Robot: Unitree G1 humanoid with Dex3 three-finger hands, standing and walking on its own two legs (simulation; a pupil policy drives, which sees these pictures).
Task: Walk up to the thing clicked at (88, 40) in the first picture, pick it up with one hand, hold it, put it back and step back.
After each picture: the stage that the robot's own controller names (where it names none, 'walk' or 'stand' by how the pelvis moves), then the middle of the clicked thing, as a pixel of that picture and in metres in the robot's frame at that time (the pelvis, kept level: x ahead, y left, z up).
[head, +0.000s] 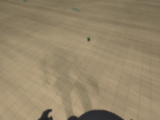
stand; (88, 39) +1.94 +0.03 -0.72
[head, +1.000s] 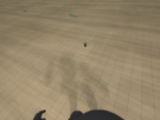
walk; (85, 44) +1.80 +0.22 -0.71
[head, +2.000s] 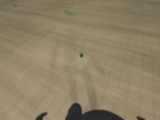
walk; (81, 54) +1.26 +0.26 -0.72
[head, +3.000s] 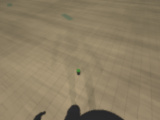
walk; (78, 72) +0.83 +0.21 -0.71
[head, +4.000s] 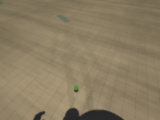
walk; (76, 89) +0.51 +0.16 -0.69
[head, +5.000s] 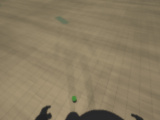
stand; (74, 99) +0.36 +0.18 -0.71
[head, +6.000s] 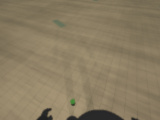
stand; (72, 102) +0.35 +0.19 -0.72
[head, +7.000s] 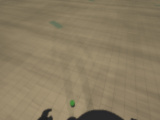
stand; (72, 103) +0.33 +0.20 -0.72
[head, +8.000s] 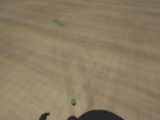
stand; (73, 102) +0.34 +0.19 -0.73
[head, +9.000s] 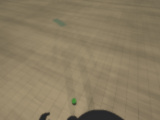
stand; (74, 101) +0.35 +0.18 -0.73
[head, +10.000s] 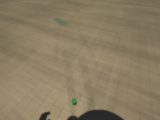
stand; (74, 101) +0.34 +0.18 -0.73
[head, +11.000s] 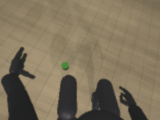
go down; (65, 66) +0.42 +0.21 -0.39
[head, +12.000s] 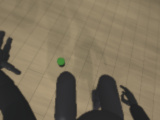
approach; (61, 62) +0.42 +0.24 -0.31
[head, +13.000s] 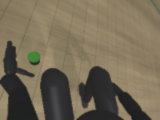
close in; (34, 58) +0.40 +0.28 -0.22
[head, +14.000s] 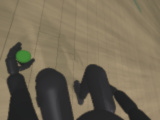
close; (24, 58) +0.40 +0.28 -0.22
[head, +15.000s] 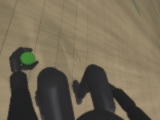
lift; (27, 60) +0.38 +0.27 -0.23
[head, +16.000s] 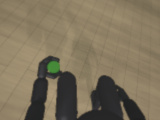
lift; (54, 68) +0.32 +0.25 -0.07
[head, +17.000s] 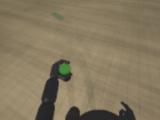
hold; (65, 73) +0.33 +0.17 +0.05
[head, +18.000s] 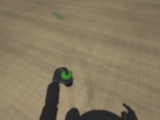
hold; (67, 78) +0.31 +0.16 +0.00
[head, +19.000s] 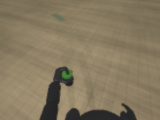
hold; (68, 78) +0.32 +0.16 +0.00
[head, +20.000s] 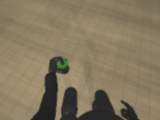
crouch; (63, 66) +0.39 +0.18 -0.06
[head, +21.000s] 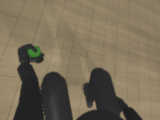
lower; (36, 55) +0.43 +0.28 -0.17
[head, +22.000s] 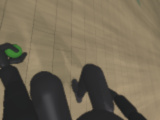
lower; (15, 54) +0.42 +0.30 -0.22
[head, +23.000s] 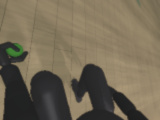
lower; (16, 53) +0.42 +0.30 -0.23
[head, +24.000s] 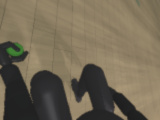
lower; (17, 53) +0.42 +0.30 -0.23
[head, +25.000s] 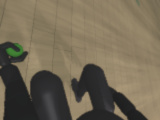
lower; (16, 53) +0.42 +0.30 -0.23
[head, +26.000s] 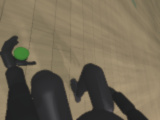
withdraw; (21, 56) +0.41 +0.27 -0.23
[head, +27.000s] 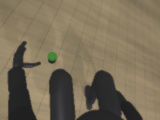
stand; (52, 58) +0.42 +0.25 -0.26
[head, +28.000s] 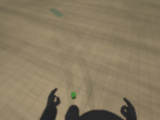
stand; (73, 95) +0.37 +0.16 -0.64
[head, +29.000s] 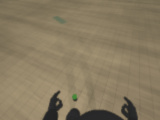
stand; (74, 97) +0.39 +0.17 -0.66
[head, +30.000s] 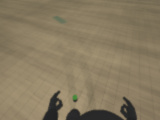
stand; (75, 98) +0.38 +0.16 -0.67
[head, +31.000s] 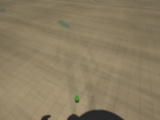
stand; (76, 99) +0.40 +0.16 -0.72
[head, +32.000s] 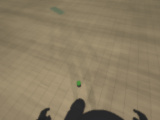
walk; (78, 84) +0.50 +0.17 -0.70
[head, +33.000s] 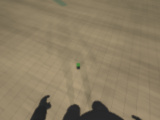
walk; (78, 66) +0.78 +0.14 -0.70
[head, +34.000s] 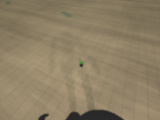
stand; (81, 64) +1.00 +0.17 -0.71
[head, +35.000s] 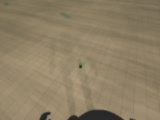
stand; (80, 65) +0.99 +0.17 -0.73
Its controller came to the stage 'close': yes
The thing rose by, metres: 0.72
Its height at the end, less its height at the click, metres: +0.00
